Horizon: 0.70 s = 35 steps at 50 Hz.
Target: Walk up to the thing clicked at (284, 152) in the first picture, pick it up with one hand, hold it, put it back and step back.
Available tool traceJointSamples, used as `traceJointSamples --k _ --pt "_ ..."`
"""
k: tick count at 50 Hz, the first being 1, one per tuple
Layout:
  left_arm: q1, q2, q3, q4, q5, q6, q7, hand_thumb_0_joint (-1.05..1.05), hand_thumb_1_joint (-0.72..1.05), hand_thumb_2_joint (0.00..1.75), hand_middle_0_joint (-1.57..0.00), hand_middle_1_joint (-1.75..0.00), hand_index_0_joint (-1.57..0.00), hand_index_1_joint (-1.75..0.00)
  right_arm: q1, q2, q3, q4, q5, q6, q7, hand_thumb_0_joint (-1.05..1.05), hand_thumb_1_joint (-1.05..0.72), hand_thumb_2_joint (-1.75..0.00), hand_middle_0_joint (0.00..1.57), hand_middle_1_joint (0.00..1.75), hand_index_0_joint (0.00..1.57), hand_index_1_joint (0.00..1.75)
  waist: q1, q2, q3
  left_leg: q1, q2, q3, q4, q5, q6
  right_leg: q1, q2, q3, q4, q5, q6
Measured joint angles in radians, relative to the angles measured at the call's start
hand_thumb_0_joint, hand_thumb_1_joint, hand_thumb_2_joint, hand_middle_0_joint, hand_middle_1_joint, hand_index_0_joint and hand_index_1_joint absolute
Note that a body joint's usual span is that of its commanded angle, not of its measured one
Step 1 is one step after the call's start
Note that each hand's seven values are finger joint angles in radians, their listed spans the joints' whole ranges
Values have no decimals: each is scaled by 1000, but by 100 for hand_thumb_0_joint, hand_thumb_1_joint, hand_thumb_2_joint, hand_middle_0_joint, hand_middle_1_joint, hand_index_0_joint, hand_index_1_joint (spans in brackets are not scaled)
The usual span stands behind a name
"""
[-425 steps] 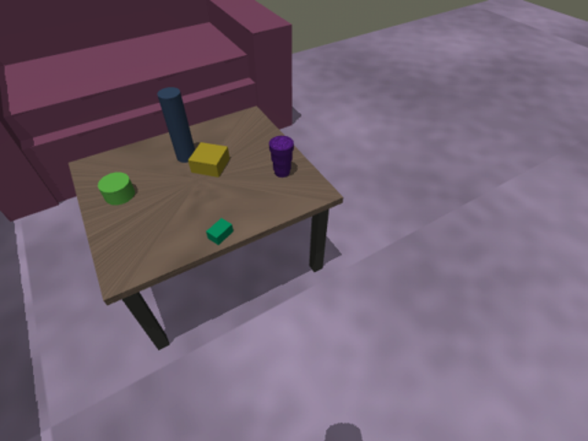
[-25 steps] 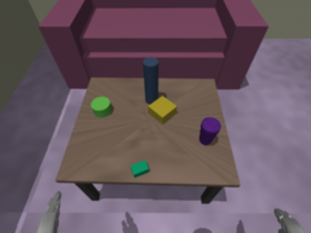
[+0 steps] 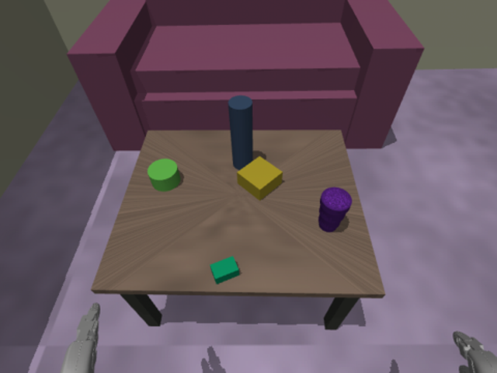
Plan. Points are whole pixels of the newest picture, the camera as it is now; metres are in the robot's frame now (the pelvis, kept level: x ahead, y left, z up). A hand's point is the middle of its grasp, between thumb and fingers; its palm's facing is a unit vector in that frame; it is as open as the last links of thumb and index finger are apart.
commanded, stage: go down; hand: right
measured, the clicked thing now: (331, 212) +0.58 -0.21 -0.23
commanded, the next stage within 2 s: approach in 1.52 s
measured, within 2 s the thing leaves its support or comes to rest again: neither
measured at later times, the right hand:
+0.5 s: hand (463, 282) +0.28 -0.32 -0.01, palm faces +0.24 +0.95 -0.22, open 17.5 cm
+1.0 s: hand (471, 221) +0.37 -0.36 +0.03, palm faces +0.23 +0.97 -0.09, open 17.4 cm
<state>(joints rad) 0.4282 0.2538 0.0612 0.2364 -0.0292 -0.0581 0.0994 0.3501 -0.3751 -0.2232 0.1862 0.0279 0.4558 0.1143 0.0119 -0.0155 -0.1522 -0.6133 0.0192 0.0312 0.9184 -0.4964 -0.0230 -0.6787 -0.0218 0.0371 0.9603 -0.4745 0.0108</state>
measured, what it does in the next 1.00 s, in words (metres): stands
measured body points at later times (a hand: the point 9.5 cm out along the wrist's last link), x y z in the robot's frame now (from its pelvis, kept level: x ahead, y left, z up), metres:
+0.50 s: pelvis -0.03 +0.00 -0.01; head +0.02 -0.01 +0.44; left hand +0.13 +0.27 -0.04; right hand +0.26 -0.37 +0.01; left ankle -0.02 +0.13 -0.69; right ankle +0.00 -0.12 -0.69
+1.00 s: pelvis -0.02 +0.00 -0.01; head +0.07 -0.04 +0.43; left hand +0.13 +0.26 -0.04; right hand +0.36 -0.41 +0.04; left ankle -0.02 +0.13 -0.69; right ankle +0.00 -0.12 -0.69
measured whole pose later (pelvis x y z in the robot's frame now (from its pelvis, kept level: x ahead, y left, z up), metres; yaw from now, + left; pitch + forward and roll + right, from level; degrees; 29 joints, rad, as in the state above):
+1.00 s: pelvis -0.02 +0.00 -0.01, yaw +2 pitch +16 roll +3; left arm 0.34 0.27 -0.02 0.32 0.02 -0.15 0.08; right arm -0.54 -0.76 -0.59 1.12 0.08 -0.15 0.42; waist 0.10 0.03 -0.12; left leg -0.77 0.00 0.02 0.93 -0.45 -0.02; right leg -0.84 -0.04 0.03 1.00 -0.45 0.01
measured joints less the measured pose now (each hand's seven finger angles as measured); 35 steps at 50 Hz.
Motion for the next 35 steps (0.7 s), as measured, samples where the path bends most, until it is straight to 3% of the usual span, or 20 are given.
traceJointSamples --k 9,16,27,35 --pt "22 -5 -19 -39 1 -15 15 -1 -53 5 -6 -5 -6 -5 -7 -9 -15 -24 6 -11 -1 0 56 -3 4 7 5 6 -2 4 12 -14 1 2 14 7 -1 -16 1 3 14 8 -1" --pt "3 -11 -33 -11 9 -55 34 -1 -53 5 -6 -5 -6 -6 -150 -49 -82 35 35 -83 4 -1 55 -2 5 6 6 6 0 11 30 -16 2 10 21 12 1 -21 4 12 21 17 2" --pt "-58 26 -46 81 15 -114 35 -1 -53 5 -5 -5 -6 -5 -577 -200 -220 484 71 -256 143 -1 54 -1 6 6 6 5 50 13 51 -71 -8 1 30 32 4 -69 -6 4 27 33 3" --pt "-52 24 -72 86 28 -121 9 -1 -52 5 -5 -5 -6 -5 -744 -296 -314 731 72 -427 227 -1 54 -1 6 5 6 5 74 27 69 -109 -19 -15 17 48 5 -98 -18 -12 15 41 2"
